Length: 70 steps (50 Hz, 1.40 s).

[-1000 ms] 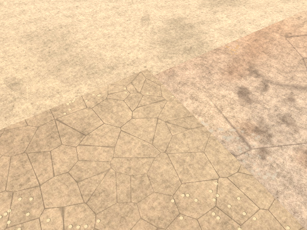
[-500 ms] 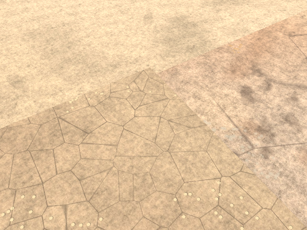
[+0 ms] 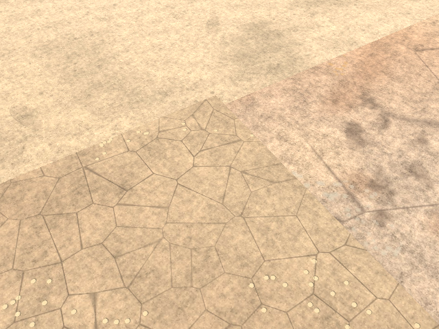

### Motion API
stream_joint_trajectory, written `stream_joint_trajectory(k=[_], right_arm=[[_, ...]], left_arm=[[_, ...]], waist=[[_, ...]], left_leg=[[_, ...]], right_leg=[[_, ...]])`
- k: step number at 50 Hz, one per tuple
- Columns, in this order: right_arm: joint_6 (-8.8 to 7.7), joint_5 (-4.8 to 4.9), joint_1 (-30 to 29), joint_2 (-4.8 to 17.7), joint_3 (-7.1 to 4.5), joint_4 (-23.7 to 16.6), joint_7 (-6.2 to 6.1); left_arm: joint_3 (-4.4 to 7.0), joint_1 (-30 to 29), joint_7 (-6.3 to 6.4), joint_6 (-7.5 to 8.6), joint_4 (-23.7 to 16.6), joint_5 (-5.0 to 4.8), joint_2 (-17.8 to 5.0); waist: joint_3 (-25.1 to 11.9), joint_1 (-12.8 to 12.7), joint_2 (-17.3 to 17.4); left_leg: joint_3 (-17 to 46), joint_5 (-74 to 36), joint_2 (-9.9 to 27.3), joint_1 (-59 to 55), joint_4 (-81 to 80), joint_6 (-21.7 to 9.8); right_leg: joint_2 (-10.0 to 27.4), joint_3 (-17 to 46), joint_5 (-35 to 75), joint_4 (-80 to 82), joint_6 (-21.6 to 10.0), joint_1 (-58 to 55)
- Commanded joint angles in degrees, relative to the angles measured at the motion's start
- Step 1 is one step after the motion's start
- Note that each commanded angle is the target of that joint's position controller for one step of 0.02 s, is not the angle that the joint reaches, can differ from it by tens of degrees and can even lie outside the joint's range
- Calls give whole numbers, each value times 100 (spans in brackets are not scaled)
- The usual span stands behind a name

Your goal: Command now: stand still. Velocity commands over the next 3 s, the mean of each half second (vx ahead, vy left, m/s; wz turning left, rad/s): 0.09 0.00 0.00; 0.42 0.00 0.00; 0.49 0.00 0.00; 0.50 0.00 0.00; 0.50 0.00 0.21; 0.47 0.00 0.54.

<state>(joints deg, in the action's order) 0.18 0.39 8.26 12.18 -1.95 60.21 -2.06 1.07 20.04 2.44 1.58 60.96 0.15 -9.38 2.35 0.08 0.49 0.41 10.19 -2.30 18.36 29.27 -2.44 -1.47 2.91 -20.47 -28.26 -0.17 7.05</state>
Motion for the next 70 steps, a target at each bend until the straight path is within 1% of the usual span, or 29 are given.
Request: stream_joint_trajectory(k=[1,13,14,17,19,21,23,24,26,28,29,30,31,32,34,36,42,49,52,53,54,55,56,57,59,61,63,66,70], right_arm=[[-46,1,16,591,-99,-205,-18],[-44,7,67,560,-102,-197,-25],[-42,1,173,489,-83,-128,-22],[-92,86,245,649,-149,-116,-18],[-277,132,181,585,-149,-220,41],[-471,149,-238,453,-131,-412,126],[-628,158,-594,405,-108,-603,208],[-688,153,-552,443,-110,-634,243],[-760,205,-235,457,-130,-571,304],[-730,202,993,680,-300,-113,304],[-713,169,1966,1119,-463,107,281],[-687,127,2721,1539,-531,200,306],[-719,27,2233,940,-307,141,321],[-738,12,1674,669,-200,-50,333],[-715,-27,1183,557,-105,-243,384],[-644,-53,1280,496,-38,-217,368],[-540,-70,1593,838,-48,-210,167],[-488,53,2095,901,-100,-115,122],[-415,6,1905,1120,-180,-203,114],[-364,-31,1789,1108,-172,-251,119],[-358,-81,1693,1005,-110,-378,131],[-466,-72,2526,189,112,-444,218],[-644,55,2452,346,94,-311,262],[-743,219,1746,871,-62,-579,275],[-756,182,1076,926,-118,-752,188],[-572,92,1410,656,-143,-670,144],[-458,75,1458,523,-147,-670,119],[-432,5,722,669,-207,-942,90],[-512,-6,-88,585,-194,-1168,158]], left_arm=[[84,540,16,25,-55,-1,-479],[93,639,24,33,-61,-4,-436],[79,777,22,27,9,-5,-360],[128,729,55,52,-128,-80,-516],[143,840,46,185,-160,-138,-566],[229,1205,20,297,-78,-158,-826],[347,1058,-8,355,-141,-167,-1177],[337,994,-25,376,-180,-167,-1091],[330,819,-77,342,-256,-195,-1025],[321,341,-110,313,-476,-153,-1087],[264,47,-122,353,-654,-163,-906],[149,204,-115,481,-811,-151,-453],[203,75,-142,577,-863,-236,-656],[225,-25,-190,620,-888,-316,-757],[283,-206,-205,614,-890,-247,-780],[352,-212,-231,526,-907,-184,-808],[250,-1575,-253,425,-1486,-110,-599],[164,-2716,-485,517,-1948,-194,-690],[319,-2087,-522,539,-1870,-181,-1067],[450,-1186,-489,524,-1614,-189,-1306],[560,-89,-432,494,-1347,-151,-1602],[692,684,-418,468,-1157,1,-2180],[544,685,-421,448,-1119,-20,-1709],[440,80,-423,462,-1165,-83,-1426],[307,-897,-451,490,-1325,-46,-1053],[260,-1145,-512,544,-1275,22,-880],[281,-988,-508,576,-1144,1,-971],[332,-641,-383,566,-1006,26,-1220],[338,-288,-262,492,-911,-35,-1325]], waist=[[1,0,-61],[20,3,-70],[-103,-13,-62],[345,-39,-28],[576,-89,-146],[647,-313,-676],[956,-309,-1157],[942,-241,-1069],[780,-2,-902],[229,579,-770],[-152,990,131],[-711,1040,1608],[-404,696,1038],[60,455,627],[217,211,93],[148,103,285],[467,258,223],[625,403,325],[-51,-114,609],[-608,-594,665],[-1336,-1055,539],[-2489,-716,-968],[-2895,-779,-1166],[-1712,-653,-1030],[-616,-247,-188],[-415,147,-425],[-252,239,-428],[19,118,-354],[86,-131,-323]], left_leg=[[513,-187,450,-811,-473,-291],[502,-217,442,-814,-449,-291],[463,451,394,-856,-496,-292],[503,2886,316,-293,-440,-395],[610,2895,375,-6,-308,-441],[168,1924,142,780,412,-278],[-221,1043,172,1674,1206,-241],[-164,1184,280,1771,1219,-293],[-320,1178,265,1155,495,-350],[-378,336,-69,-1314,-26,-377],[1085,896,756,-2468,-692,-773],[3625,1219,2153,-3509,-1677,-1501],[4093,1204,2444,-3159,-1839,-1516],[3317,845,2309,-2686,-1791,-1338],[2089,162,1830,-2126,-1949,-1031],[1303,-730,1450,-1888,-2031,-849],[616,-1534,1303,-1422,-2353,-882],[335,-1750,1563,-2114,-2169,-768],[222,-4172,1648,-2610,-1092,-586],[52,-4908,1449,-2436,-39,-465],[-49,-4010,1232,-1305,1481,-293],[-148,-713,175,1085,4026,99],[775,2047,-105,1780,4932,10],[721,1818,269,2329,5210,-99],[417,867,828,1988,4583,-124],[449,549,1093,1270,4070,-99],[347,428,1145,1222,3745,-13],[336,-398,1235,1947,2858,160],[180,-1528,1073,2047,1391,215]], right_leg=[[206,111,621,581,-135,936],[208,98,624,577,-131,945],[171,55,75,628,-157,890],[200,174,-1785,564,-517,1317],[465,543,-2064,731,-755,1373],[1048,1420,-2160,1398,-1115,595],[1907,2454,-1509,1860,-1442,-55],[1982,2405,-720,1714,-1422,-236],[1717,1762,206,1383,-1134,-277],[1063,904,1675,578,-766,905],[414,130,2233,-1215,-400,1835],[-215,-210,22,-3357,-93,3089],[-12,399,-769,-4376,-252,3701],[320,463,-375,-4649,-441,3911],[761,251,533,-4168,-534,3736],[885,23,868,-3791,-447,3422],[856,-308,1955,-1951,-21,3693],[494,-436,2424,-290,-274,3186],[109,-631,1829,-215,-572,2051],[-86,-755,1778,-193,-741,909],[486,-134,1842,-409,-1038,-909],[2164,2744,683,-85,-2060,-3338],[2493,4331,99,1009,-2127,-3415],[2241,3453,-4,1173,-1726,-2485],[1798,1905,933,1557,-1399,-465],[1425,1177,1233,1900,-1288,496],[1325,801,1462,2134,-1399,874],[1335,599,1609,2325,-1453,707],[1190,220,1806,2317,-1230,325]])
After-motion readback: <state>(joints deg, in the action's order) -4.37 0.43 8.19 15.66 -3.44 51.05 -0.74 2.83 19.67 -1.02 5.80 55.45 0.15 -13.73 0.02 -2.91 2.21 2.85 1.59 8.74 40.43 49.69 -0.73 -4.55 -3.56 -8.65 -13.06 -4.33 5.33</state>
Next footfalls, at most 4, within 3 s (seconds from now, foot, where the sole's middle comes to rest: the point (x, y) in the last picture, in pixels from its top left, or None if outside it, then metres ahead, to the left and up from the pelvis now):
1.08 right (271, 327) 0.50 -0.12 -0.77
1.64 left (193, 240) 0.80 0.12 -0.77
2.18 right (256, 166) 1.13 -0.11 -0.77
2.82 left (185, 120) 1.39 0.18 -0.77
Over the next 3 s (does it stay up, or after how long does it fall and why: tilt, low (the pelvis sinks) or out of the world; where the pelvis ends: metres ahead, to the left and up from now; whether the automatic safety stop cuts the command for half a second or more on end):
stays up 1.39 0.10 -0.01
